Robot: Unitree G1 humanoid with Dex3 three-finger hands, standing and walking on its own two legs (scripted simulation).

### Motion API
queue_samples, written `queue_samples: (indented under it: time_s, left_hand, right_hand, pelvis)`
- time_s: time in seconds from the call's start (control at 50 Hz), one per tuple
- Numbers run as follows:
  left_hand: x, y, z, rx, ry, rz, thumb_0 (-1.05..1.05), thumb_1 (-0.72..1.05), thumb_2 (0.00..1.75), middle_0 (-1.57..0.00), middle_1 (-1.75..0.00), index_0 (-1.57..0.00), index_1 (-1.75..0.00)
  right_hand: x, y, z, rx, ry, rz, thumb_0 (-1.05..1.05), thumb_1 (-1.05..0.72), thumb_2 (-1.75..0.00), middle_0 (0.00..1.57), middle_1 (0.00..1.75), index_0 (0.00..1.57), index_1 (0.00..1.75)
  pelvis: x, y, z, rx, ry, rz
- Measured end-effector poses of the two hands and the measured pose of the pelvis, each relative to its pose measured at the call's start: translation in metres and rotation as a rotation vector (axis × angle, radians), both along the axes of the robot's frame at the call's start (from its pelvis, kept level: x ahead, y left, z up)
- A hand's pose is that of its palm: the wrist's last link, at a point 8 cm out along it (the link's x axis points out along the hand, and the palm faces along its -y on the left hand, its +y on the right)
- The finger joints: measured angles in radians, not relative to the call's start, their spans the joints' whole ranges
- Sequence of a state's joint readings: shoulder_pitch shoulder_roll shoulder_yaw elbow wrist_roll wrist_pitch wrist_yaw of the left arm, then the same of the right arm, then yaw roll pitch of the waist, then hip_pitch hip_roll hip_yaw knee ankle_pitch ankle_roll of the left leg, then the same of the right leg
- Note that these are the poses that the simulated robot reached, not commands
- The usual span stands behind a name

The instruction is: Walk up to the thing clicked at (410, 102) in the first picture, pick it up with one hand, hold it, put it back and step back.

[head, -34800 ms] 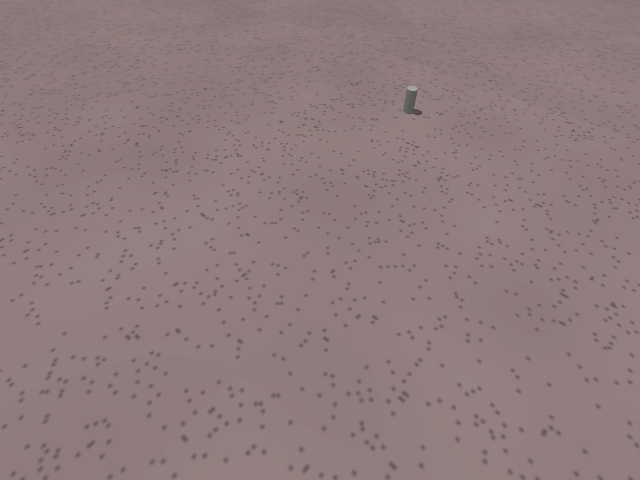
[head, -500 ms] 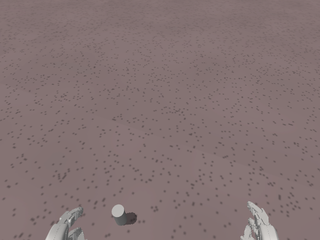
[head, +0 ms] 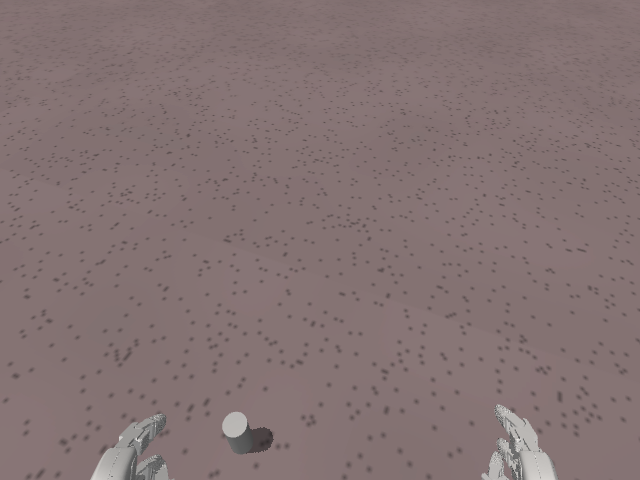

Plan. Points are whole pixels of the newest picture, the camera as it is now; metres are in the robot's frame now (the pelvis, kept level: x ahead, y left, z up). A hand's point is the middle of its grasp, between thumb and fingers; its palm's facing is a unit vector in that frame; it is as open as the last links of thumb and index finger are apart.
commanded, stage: home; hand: left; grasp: from above
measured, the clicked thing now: (238, 433) +0.41 +0.21 -0.64
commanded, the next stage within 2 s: stand in 0.36 s
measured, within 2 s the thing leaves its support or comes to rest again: neither
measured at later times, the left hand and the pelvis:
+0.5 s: hand out of the picture +0.16 +0.19 -0.05, palm faces +0.03 -0.97 -0.25, open 7.4 cm; pelvis -0.01 +0.00 +0.00, yaw +0 degrees
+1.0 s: hand out of the picture +0.04 +0.25 -0.11, palm faces +0.06 -0.95 -0.31, open 7.4 cm; pelvis +0.00 +0.02 +0.06, yaw +0 degrees
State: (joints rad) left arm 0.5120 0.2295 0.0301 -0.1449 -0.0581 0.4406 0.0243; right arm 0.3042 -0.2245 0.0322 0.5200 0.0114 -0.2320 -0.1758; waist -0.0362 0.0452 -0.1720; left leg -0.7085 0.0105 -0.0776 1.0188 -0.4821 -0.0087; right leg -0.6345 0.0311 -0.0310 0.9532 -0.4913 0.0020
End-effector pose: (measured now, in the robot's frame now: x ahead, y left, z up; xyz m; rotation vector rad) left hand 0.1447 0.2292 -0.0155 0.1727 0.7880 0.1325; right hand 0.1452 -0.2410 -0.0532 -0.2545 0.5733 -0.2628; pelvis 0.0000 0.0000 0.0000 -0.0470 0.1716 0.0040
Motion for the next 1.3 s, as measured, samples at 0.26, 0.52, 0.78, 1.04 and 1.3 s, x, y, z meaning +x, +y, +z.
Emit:
queue_samples:
  time_s: [0.26, 0.52, 0.78, 1.04, 1.3]
  left_hand:
    - [-0.002, 0.001, 0.0, -0.001, 0.0, 0.002, 0.01, 0.91, 0.9, -0.2, -0.3, -0.2, -0.3]
    - [0.001, 0.01, -0.014, 0.072, -0.033, -0.04, 0.01, 0.9, 0.9, -0.2, -0.3, -0.2, -0.3]
    - [-0.06, 0.063, -0.054, 0.117, 0.276, 0.072, 0.01, 0.91, 0.9, -0.2, -0.3, -0.2, -0.3]
    - [-0.118, 0.065, -0.055, 0.082, 0.478, 0.132, 0.01, 0.91, 0.9, -0.2, -0.3, -0.2, -0.3]
    - [-0.124, 0.067, -0.047, 0.105, 0.492, 0.137, 0.0, 0.91, 0.9, -0.2, -0.3, -0.2, -0.3]
  right_hand:
    - [-0.002, 0.0, 0.0, 0.0, 0.0, -0.001, 0.01, -0.91, -0.9, 0.21, 0.3, 0.2, 0.3]
    - [-0.007, 0.001, -0.012, -0.037, 0.15, 0.097, 0.01, -0.91, -0.9, 0.21, 0.3, 0.2, 0.3]
    - [-0.056, -0.023, -0.014, 0.002, 0.514, 0.037, 0.01, -0.91, -0.9, 0.21, 0.3, 0.2, 0.3]
    - [-0.081, -0.009, -0.01, 0.048, 0.625, -0.009, 0.01, -0.91, -0.9, 0.21, 0.3, 0.2, 0.3]
    - [-0.086, -0.02, -0.009, 0.062, 0.643, -0.024, 0.01, -0.91, -0.9, 0.21, 0.3, 0.2, 0.3]
  pelvis:
    - [-0.002, 0.0, 0.0, -0.001, 0.0, 0.001]
    - [-0.01, 0.002, 0.006, 0.017, -0.074, 0.001]
    - [-0.004, 0.013, 0.039, 0.036, -0.184, 0.0]
    - [-0.003, 0.019, 0.06, 0.041, -0.243, 0.003]
    - [-0.008, 0.014, 0.066, 0.043, -0.26, 0.008]
